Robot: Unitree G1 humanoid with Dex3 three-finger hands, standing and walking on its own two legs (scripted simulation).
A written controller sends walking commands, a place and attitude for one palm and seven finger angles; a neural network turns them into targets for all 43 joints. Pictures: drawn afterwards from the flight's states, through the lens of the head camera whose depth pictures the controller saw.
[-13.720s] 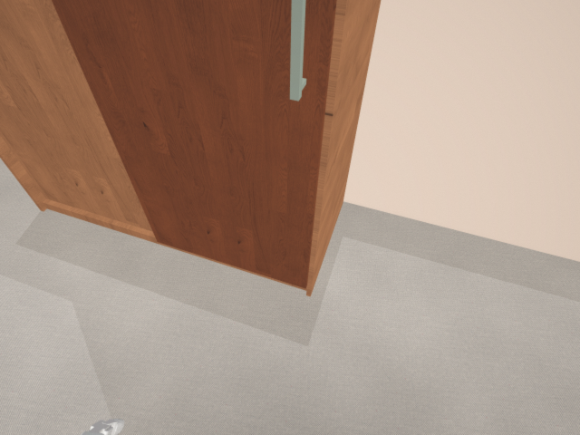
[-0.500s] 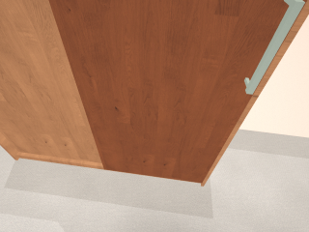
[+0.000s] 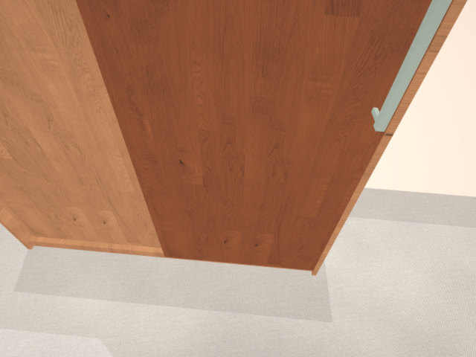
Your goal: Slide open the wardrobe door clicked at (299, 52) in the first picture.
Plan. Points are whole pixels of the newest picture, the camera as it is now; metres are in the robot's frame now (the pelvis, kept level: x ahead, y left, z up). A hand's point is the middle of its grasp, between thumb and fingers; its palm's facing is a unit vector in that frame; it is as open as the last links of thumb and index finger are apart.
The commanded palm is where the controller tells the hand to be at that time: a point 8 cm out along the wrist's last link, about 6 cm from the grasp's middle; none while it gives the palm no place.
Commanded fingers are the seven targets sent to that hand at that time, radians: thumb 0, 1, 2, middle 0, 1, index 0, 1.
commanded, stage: come to a stop and stand still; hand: right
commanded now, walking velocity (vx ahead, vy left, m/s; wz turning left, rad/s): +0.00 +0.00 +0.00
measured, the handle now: (403, 66) +0.58 -0.27 +0.23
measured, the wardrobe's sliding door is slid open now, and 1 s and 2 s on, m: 0.00 0.00 0.00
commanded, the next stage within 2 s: look again from close up in 0.08 s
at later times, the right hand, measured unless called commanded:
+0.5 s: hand out of the picture +0.03 -0.22 -0.17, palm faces +0.01 +0.97 -0.25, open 7.4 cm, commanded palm none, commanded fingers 0.00 -0.90 -0.90 0.20 0.30 0.20 0.30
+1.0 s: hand out of the picture +0.02 -0.22 -0.17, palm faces +0.00 +0.97 -0.23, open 7.4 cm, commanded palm none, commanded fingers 0.00 -0.90 -0.90 0.20 0.30 0.20 0.30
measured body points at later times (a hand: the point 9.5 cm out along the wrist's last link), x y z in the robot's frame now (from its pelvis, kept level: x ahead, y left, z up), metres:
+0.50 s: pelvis -0.01 -0.03 -0.01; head -0.01 -0.02 +0.44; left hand -0.01 +0.18 -0.17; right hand +0.03 -0.27 -0.15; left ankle +0.00 +0.10 -0.74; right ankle +0.00 -0.15 -0.74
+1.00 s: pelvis +0.00 -0.02 +0.00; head +0.00 -0.02 +0.45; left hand +0.04 +0.22 -0.16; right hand +0.02 -0.27 -0.16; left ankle +0.00 +0.10 -0.74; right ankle +0.00 -0.15 -0.74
